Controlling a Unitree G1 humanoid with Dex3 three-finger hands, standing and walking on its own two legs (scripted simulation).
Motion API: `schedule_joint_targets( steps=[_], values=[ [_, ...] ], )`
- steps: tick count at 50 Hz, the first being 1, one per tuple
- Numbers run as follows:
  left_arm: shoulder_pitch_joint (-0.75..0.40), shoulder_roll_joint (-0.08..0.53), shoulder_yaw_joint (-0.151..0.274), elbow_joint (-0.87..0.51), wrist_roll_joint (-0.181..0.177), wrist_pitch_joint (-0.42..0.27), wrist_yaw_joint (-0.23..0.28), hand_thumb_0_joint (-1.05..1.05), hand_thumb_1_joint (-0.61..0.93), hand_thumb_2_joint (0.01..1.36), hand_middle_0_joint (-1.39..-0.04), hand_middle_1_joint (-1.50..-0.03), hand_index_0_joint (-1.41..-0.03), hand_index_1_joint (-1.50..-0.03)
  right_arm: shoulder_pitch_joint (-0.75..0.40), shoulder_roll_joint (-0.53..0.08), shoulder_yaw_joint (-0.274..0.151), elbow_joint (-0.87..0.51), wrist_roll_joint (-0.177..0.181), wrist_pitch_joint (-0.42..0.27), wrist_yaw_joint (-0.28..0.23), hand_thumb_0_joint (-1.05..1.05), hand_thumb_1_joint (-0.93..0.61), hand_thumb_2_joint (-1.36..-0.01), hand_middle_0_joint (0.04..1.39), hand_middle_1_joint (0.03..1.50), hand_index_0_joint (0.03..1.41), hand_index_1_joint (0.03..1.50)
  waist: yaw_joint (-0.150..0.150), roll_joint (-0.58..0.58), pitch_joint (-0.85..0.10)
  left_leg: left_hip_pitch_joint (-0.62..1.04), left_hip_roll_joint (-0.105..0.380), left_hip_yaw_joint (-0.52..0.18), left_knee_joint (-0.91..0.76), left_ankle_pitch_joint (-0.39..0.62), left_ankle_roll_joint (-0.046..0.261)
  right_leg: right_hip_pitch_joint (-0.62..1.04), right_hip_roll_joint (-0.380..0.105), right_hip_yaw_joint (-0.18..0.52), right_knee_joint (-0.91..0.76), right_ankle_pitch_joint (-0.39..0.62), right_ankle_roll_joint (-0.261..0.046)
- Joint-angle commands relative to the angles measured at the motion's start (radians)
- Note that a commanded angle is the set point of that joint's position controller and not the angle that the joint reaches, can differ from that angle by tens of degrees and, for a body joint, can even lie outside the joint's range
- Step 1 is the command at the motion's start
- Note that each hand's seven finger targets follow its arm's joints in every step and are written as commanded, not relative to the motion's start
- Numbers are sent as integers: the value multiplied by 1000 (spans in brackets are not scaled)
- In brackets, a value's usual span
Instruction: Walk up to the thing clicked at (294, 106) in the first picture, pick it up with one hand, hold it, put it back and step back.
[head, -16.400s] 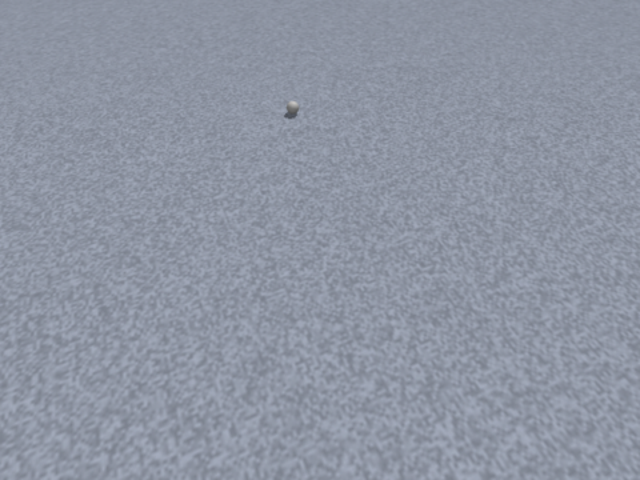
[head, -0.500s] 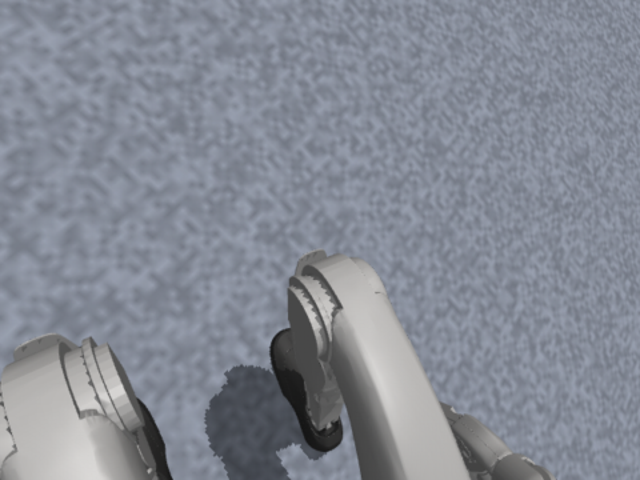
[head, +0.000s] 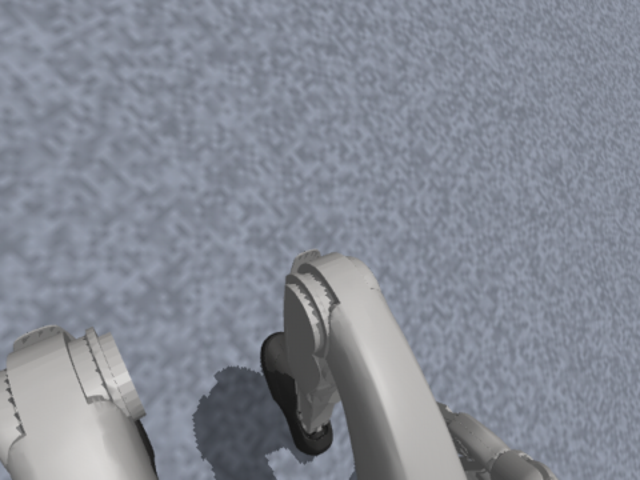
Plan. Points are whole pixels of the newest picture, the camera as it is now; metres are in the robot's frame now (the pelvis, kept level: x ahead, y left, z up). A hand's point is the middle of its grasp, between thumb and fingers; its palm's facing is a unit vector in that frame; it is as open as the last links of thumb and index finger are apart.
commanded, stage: rest palm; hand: left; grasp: from above
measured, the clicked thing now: out of the picture +0.44 +0.34 -0.27
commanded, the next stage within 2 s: close in 0.40 s
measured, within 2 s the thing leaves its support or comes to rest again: neither
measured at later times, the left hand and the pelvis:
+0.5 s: hand out of the picture +0.42 +0.33 -0.25, palm faces -0.48 -0.19 -0.85, open 14.3 cm; pelvis +0.00 +0.00 +0.00, yaw +0 degrees
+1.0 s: hand out of the picture +0.43 +0.33 -0.25, palm faces -0.42 -0.19 -0.89, open 13.5 cm; pelvis +0.00 +0.00 +0.00, yaw -1 degrees
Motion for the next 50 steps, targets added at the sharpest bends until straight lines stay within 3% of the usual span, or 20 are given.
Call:
schedule_joint_targets(
  steps=[1,7,10,13,18,20,23,26,28,29,30,31,32,34,38,43,44,47,49,50],
  values=[
    [-267,194,-5,-59,-3,55,98,0,-550,1019,-67,-986,-47,-1005,159,-323,-84,18,2,-26,8,0,-896,-902,200,300,200,300,-44,504,-561,494,11,129,-259,188,22,252,44,-109,-218,269,-62],
    [-310,212,-4,-48,-68,122,99,0,-564,1004,-71,-998,-53,-1015,148,-335,-75,-2,15,-60,24,0,-903,-905,200,300,199,300,-57,488,-598,497,20,117,-258,161,29,280,44,-97,-227,257,-58],
    [-294,298,75,-45,-83,137,78,0,-587,1017,-72,-984,-44,-1012,165,-344,-79,-1,21,-75,24,0,-905,-906,200,300,199,300,-43,495,-607,491,20,120,-242,168,34,300,37,-89,-221,255,-57],
    [-263,294,85,-37,-93,139,38,0,-595,1027,-72,-995,-40,-1026,174,-333,-74,-6,20,-74,22,0,-907,-908,200,300,199,300,-49,493,-607,481,15,125,-241,190,35,322,36,-88,-223,268,-58],
    [-234,258,49,-67,-124,105,-33,0,-594,1020,-69,-1015,-42,-1042,171,-307,-59,0,19,-64,16,0,-907,-908,200,300,199,300,-51,505,-612,482,18,120,-231,230,34,355,40,-91,-225,309,-58],
    [-245,243,23,-87,-135,83,-54,0,-587,1035,-72,-1014,-43,-1042,185,-311,-50,2,18,-58,15,0,-905,-907,200,300,199,300,-68,488,-621,498,20,112,-222,260,34,370,39,-101,-221,339,-52],
    [-249,234,-1,-117,-132,46,-60,0,-557,1065,-80,-1038,-54,-1064,192,-322,-48,3,19,-47,14,0,-903,-906,200,300,199,300,-67,505,-630,534,23,102,-227,285,27,386,39,-111,-215,355,-55],
    [-216,284,41,-138,-117,15,-33,0,-513,1026,-93,-1016,-75,-1033,194,-324,-39,-2,17,-35,12,0,-895,-901,200,300,200,300,-33,519,-650,532,23,108,-229,285,25,402,45,-113,-217,358,-55],
    [-224,279,21,-114,-86,6,-12,0,-507,1019,-103,-995,-82,-1016,179,-329,-39,-8,11,-34,14,0,-894,-901,200,300,200,300,-46,530,-614,522,24,113,-224,249,26,374,47,-112,-210,335,-57],
    [-236,309,59,-158,-75,2,8,0,-496,1018,-98,-1001,-81,-1018,182,-330,-40,-3,11,-29,12,0,-892,-899,200,300,200,300,-33,529,-645,533,27,112,-230,267,25,389,54,-113,-218,350,-55],
    [-244,286,30,-141,-54,5,19,0,-481,1022,-107,-1002,-90,-1018,175,-335,-43,-12,13,-31,14,0,-892,-899,200,300,200,300,-42,540,-624,531,24,113,-230,260,23,365,50,-113,-205,340,-60],
    [-256,278,47,-153,-66,5,38,0,-463,1041,-126,-1005,-106,-1025,166,-334,-44,-13,12,-32,13,0,-891,-899,200,300,200,300,-38,535,-639,532,27,106,-237,265,20,364,53,-120,-209,342,-60],
    [-234,255,20,-95,-44,16,49,0,-458,1060,-132,-1011,-108,-1035,161,-331,-35,-15,6,-36,17,0,-892,-899,200,300,200,300,-51,534,-604,529,26,108,-236,266,20,346,53,-123,-203,345,-60],
    [-234,226,-12,-42,-38,36,72,0,-440,1002,-134,-995,-121,-1008,146,-338,-37,-10,4,-44,17,0,-892,-900,200,300,200,300,-69,490,-518,460,22,109,-245,190,25,300,53,-124,-222,279,-59],
    [-283,244,-25,-40,-56,88,86,0,-416,906,-135,-966,-140,-959,155,-347,-46,-26,11,-54,9,0,-892,-899,200,300,200,300,-72,457,-499,427,21,114,-259,101,33,279,54,-100,-261,199,-58],
    [-284,262,11,-35,-90,129,66,0,-421,914,-142,-961,-141,-961,150,-356,-54,-39,24,-76,14,0,-894,-900,200,300,200,300,-63,491,-566,496,29,91,-266,156,23,287,45,-111,-218,251,-58],
    [-292,314,50,-43,-91,130,59,0,-411,907,-151,-945,-148,-946,166,-366,-58,-20,25,-78,16,0,-894,-900,200,300,200,300,-61,507,-575,511,32,81,-268,169,21,282,39,-117,-210,255,-58],
    [-302,317,64,-63,-100,131,24,0,-390,886,-179,-924,-172,-930,165,-356,-52,-25,25,-77,17,0,-897,-903,200,299,200,299,-60,549,-588,534,31,79,-268,200,15,284,36,-116,-200,274,-62],
    [-285,281,40,-53,-107,124,-6,0,-393,879,-180,-926,-174,-932,151,-341,-46,-22,25,-80,19,0,-898,-904,200,300,199,300,-74,540,-544,508,28,94,-254,194,18,286,37,-113,-203,275,-60],
    [-272,308,54,-77,-109,119,-11,0,-391,876,-171,-939,-168,-941,162,-349,-45,-24,20,-74,15,0,-897,-903,200,299,199,299,-64,559,-583,521,27,99,-264,220,17,325,44,-110,-221,294,-61]
  ],
)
